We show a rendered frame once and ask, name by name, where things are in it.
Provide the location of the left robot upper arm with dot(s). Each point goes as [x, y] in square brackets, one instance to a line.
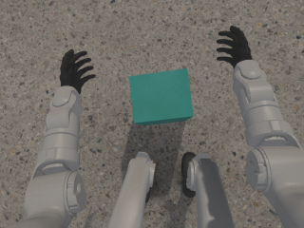
[53, 200]

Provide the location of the right robot upper arm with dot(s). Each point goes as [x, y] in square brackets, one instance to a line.
[278, 172]

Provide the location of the right robot hand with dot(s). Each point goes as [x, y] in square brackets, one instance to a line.
[240, 50]

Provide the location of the carton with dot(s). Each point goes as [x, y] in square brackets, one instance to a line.
[161, 97]

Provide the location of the robot thigh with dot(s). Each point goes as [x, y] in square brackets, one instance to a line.
[128, 211]
[213, 210]

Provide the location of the left robot hand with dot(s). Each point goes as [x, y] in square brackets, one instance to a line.
[70, 75]

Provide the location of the right robot forearm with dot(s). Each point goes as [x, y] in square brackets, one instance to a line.
[259, 108]

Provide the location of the left robot forearm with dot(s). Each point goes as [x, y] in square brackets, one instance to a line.
[61, 135]

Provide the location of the robot left thigh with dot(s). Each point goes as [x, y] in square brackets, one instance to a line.
[128, 211]

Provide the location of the robot right thigh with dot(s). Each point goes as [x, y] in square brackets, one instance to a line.
[213, 210]

